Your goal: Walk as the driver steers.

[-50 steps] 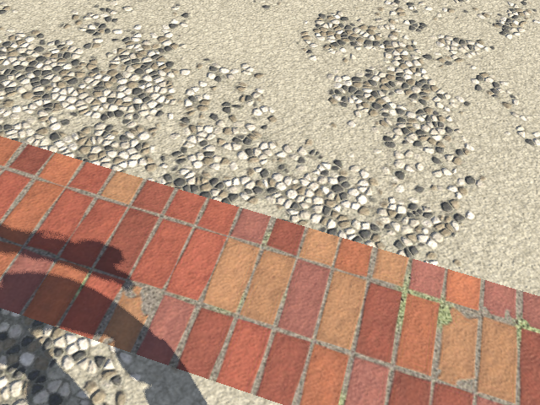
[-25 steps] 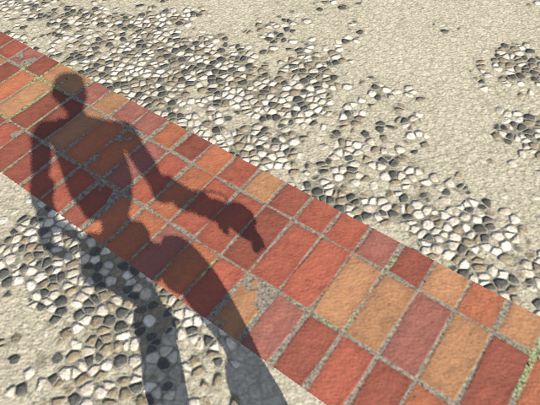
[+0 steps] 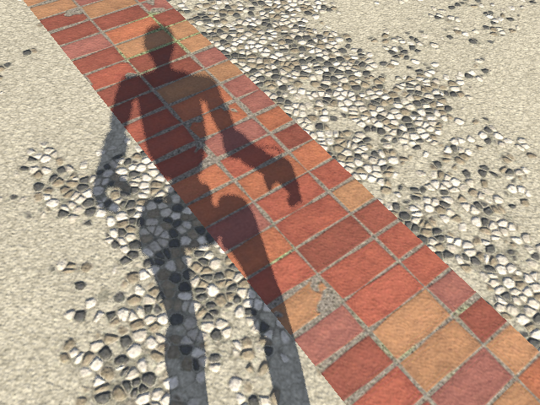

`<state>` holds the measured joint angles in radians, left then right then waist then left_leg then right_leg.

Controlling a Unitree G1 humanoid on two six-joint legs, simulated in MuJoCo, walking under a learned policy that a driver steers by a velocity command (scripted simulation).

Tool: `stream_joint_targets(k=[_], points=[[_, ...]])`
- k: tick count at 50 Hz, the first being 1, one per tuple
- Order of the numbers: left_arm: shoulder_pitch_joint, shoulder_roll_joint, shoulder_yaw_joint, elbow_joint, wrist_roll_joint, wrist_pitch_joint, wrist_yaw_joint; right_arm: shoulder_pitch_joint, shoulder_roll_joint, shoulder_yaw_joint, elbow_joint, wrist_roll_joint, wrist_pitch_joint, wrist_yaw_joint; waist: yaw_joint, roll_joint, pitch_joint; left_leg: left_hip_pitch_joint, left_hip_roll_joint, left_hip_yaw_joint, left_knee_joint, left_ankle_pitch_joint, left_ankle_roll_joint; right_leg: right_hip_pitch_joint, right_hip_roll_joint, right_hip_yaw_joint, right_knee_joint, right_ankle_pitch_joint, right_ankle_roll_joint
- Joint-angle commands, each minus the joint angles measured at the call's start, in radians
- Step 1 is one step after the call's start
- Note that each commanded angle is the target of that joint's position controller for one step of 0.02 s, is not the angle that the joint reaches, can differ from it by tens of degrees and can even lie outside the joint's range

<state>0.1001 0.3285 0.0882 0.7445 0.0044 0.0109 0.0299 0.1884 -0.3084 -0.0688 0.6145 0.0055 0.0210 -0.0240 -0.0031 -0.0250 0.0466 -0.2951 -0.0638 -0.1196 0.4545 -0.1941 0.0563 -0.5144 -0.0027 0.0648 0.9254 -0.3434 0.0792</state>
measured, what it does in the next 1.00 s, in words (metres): steps on the spot, turning left: right foot, then left foot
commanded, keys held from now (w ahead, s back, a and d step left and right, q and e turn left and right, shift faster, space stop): q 0.46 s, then no key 0.52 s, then w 0.02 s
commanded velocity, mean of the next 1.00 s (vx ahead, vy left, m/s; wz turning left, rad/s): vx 0.00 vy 0.00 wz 0.40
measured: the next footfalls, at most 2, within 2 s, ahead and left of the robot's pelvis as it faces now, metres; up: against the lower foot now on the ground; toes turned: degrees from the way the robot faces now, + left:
right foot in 0.20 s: +0.07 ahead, -0.14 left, +0.00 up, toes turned +12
left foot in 0.60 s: +0.00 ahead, +0.13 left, +0.00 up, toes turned +23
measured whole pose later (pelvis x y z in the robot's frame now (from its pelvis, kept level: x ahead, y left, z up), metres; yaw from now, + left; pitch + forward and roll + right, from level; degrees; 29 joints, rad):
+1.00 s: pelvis -0.01 +0.02 -0.01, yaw +23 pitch +0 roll +1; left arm 0.20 0.28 0.04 0.76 0.01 0.03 0.02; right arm 0.12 -0.23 -0.02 0.72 -0.02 0.00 0.00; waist 0.02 -0.01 0.03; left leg -0.25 -0.05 -0.01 0.52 -0.26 0.04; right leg -0.22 -0.05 0.01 0.52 -0.28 0.05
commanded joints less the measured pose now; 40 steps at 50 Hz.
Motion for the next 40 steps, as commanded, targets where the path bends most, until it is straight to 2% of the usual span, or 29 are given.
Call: stream_joint_targets(k=[1,4,7,9,10,11,12,13,14,15,16,17,20,23,27,28,29,30,31,32,33,34,35,36,38,40], points=[[-0.033,0.071,0.014,-0.081,-0.002,-0.019,-0.005,-0.023,-0.187,-0.055,-0.075,0.000,-0.006,-0.005,-0.010,0.172,-0.120,0.127,0.235,-0.292,-0.100,0.150,0.181,-0.008,0.012,0.021,-0.107,-0.009,0.002],[-0.027,0.077,0.016,-0.092,-0.008,-0.031,-0.016,-0.034,-0.190,-0.056,-0.081,0.001,0.001,0.003,-0.014,0.179,-0.125,0.112,0.227,-0.353,-0.074,0.182,0.179,0.056,0.033,0.025,-0.191,-0.035,-0.009],[0.003,0.078,0.019,-0.098,-0.013,-0.044,-0.028,-0.055,-0.187,-0.055,-0.089,0.011,0.010,0.007,0.000,0.189,-0.141,0.131,0.209,-0.408,-0.031,0.261,0.162,0.132,0.046,0.022,-0.326,-0.015,-0.029],[0.068,0.085,0.026,-0.082,-0.007,-0.051,-0.033,-0.083,-0.172,-0.050,-0.098,0.024,0.017,0.000,0.043,0.172,-0.151,0.078,0.155,-0.391,0.024,0.212,0.103,0.286,0.025,0.010,-0.544,0.179,-0.058],[0.096,0.141,0.040,-0.085,0.007,-0.048,-0.027,-0.049,-0.130,-0.038,-0.100,0.018,0.017,-0.002,0.028,0.069,-0.182,-0.023,0.095,-0.320,0.138,0.012,0.045,0.414,-0.127,0.124,-0.578,0.268,-0.113],[0.062,0.225,0.053,-0.089,0.027,-0.036,-0.022,0.000,-0.099,-0.032,-0.114,0.019,0.011,-0.001,-0.036,-0.223,-0.137,-0.240,-0.081,-0.100,0.329,-0.358,-0.023,0.464,-0.322,0.354,-0.604,0.487,-0.261],[0.063,0.173,0.043,-0.105,0.038,-0.039,-0.021,0.003,-0.188,-0.059,-0.102,0.002,0.001,-0.002,-0.005,-0.217,-0.132,-0.293,-0.045,-0.054,0.580,-0.475,-0.077,0.414,-0.428,0.451,-0.619,0.537,-0.379],[0.024,0.125,0.027,-0.121,0.030,-0.040,-0.015,0.019,-0.228,-0.078,-0.082,0.009,0.002,0.001,-0.020,-0.139,-0.115,-0.297,-0.006,-0.051,0.698,-0.407,-0.097,0.385,-0.394,0.361,-0.606,0.516,-0.365],[-0.015,0.097,0.019,-0.128,0.019,-0.037,-0.009,0.031,-0.214,-0.081,-0.059,0.014,0.012,0.000,-0.034,-0.102,-0.092,-0.299,0.009,-0.035,0.741,-0.345,-0.115,0.370,-0.320,0.258,-0.594,0.463,-0.313],[-0.029,0.085,0.015,-0.133,0.006,-0.034,-0.003,0.034,-0.189,-0.076,-0.050,0.013,0.022,-0.002,-0.028,-0.097,-0.076,-0.325,0.015,-0.024,0.777,-0.290,-0.132,0.379,-0.279,0.194,-0.589,0.435,-0.285],[-0.023,0.084,0.011,-0.133,0.002,-0.030,0.003,0.028,-0.159,-0.068,-0.051,0.017,0.029,0.001,-0.018,-0.100,-0.065,-0.336,0.021,-0.007,0.791,-0.257,-0.146,0.380,-0.260,0.147,-0.590,0.463,-0.282],[-0.008,0.089,0.011,-0.131,0.005,-0.025,0.007,0.011,-0.136,-0.060,-0.061,0.021,0.030,0.004,-0.007,-0.107,-0.060,-0.334,0.027,0.025,0.762,-0.232,-0.154,0.382,-0.239,0.100,-0.597,0.476,-0.284],[0.053,0.115,0.022,-0.120,0.012,-0.010,0.015,-0.062,-0.102,-0.044,-0.098,0.022,0.027,0.010,0.043,-0.141,-0.088,-0.345,0.064,0.069,0.613,-0.221,-0.170,0.482,-0.262,0.062,-0.596,0.508,-0.307],[0.044,0.153,0.037,-0.121,0.004,-0.001,0.007,-0.076,-0.084,-0.030,-0.115,0.013,0.025,0.023,0.051,-0.154,-0.115,-0.234,0.095,0.112,0.452,-0.227,-0.158,0.467,-0.287,0.013,-0.591,0.530,-0.308],[0.042,0.172,0.039,-0.105,-0.024,-0.002,-0.013,-0.034,-0.093,-0.034,-0.103,0.012,0.029,0.031,0.033,-0.166,-0.121,-0.072,0.066,0.156,0.219,-0.182,-0.114,0.425,-0.297,-0.001,-0.549,0.527,-0.293],[0.027,0.169,0.036,-0.102,-0.035,-0.003,-0.016,0.000,-0.090,-0.036,-0.089,0.011,0.029,0.033,0.007,-0.156,-0.123,-0.004,0.055,0.168,0.099,-0.095,-0.090,0.407,-0.288,-0.014,-0.515,0.507,-0.271],[0.030,0.147,0.027,-0.093,-0.044,-0.005,-0.017,0.043,-0.094,-0.040,-0.069,0.009,0.029,0.033,-0.016,-0.135,-0.127,0.102,0.038,0.176,-0.041,0.017,-0.059,0.360,-0.268,-0.038,-0.465,0.460,-0.231],[0.090,0.099,0.010,-0.068,-0.031,-0.012,-0.023,0.064,-0.126,-0.047,-0.066,0.007,0.027,0.026,-0.014,-0.045,-0.149,0.251,0.083,0.095,-0.105,0.181,-0.031,0.263,-0.224,-0.092,-0.377,0.331,-0.154],[0.106,0.008,-0.026,-0.099,0.035,-0.020,-0.034,0.083,-0.221,-0.060,-0.089,-0.003,0.025,0.009,0.020,0.269,-0.207,0.428,0.361,-0.234,-0.074,0.601,0.057,0.042,-0.120,-0.184,-0.109,-0.161,-0.043],[0.040,0.052,-0.012,-0.117,0.017,-0.016,-0.024,0.052,-0.197,-0.044,-0.095,-0.035,0.006,0.016,-0.020,0.280,-0.199,0.276,0.474,-0.311,-0.072,0.616,0.251,-0.027,-0.063,-0.094,0.050,-0.344,-0.009],[0.013,0.111,0.005,-0.111,-0.007,-0.008,-0.014,0.038,-0.161,-0.036,-0.087,-0.040,-0.013,0.026,-0.039,0.197,-0.167,0.224,0.415,-0.249,-0.097,0.508,0.259,-0.021,-0.078,-0.051,0.131,-0.315,-0.005],[0.018,0.113,0.010,-0.102,-0.013,-0.001,-0.011,0.001,-0.138,-0.027,-0.067,-0.032,-0.025,0.028,-0.016,0.189,-0.132,0.201,0.351,-0.182,-0.102,0.419,0.210,-0.027,-0.083,-0.035,0.143,-0.256,-0.008],[0.038,0.109,0.013,-0.079,-0.009,0.006,-0.004,-0.032,-0.133,-0.024,-0.064,-0.022,-0.029,0.027,-0.005,0.169,-0.118,0.194,0.314,-0.146,-0.107,0.356,0.171,-0.029,-0.086,-0.029,0.136,-0.203,-0.007],[0.051,0.111,0.015,-0.073,-0.002,0.012,0.000,-0.062,-0.123,-0.018,-0.059,-0.014,-0.031,0.024,0.006,0.174,-0.101,0.163,0.300,-0.122,-0.109,0.395,0.163,-0.007,-0.083,-0.026,0.136,-0.146,0.003],[0.090,0.086,0.010,-0.056,-0.006,0.014,-0.003,-0.079,-0.086,-0.002,-0.047,-0.019,-0.034,0.017,0.026,0.172,-0.120,0.140,0.272,-0.074,-0.110,0.435,0.162,0.060,-0.071,-0.033,0.117,-0.072,0.013],[0.086,0.058,-0.002,-0.053,-0.008,0.014,-0.004,-0.091,-0.070,0.002,-0.036,-0.019,-0.033,0.016,0.020,0.169,-0.121,0.148,0.253,-0.055,-0.106,0.390,0.156,0.099,-0.074,-0.039,-0.007,-0.051,0.015]])
Keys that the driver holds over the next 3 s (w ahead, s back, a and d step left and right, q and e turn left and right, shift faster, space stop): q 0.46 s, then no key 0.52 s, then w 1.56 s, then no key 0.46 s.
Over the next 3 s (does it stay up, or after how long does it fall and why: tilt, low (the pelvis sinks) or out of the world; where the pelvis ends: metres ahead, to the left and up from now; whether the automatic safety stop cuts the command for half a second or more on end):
stays up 0.81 0.28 -0.01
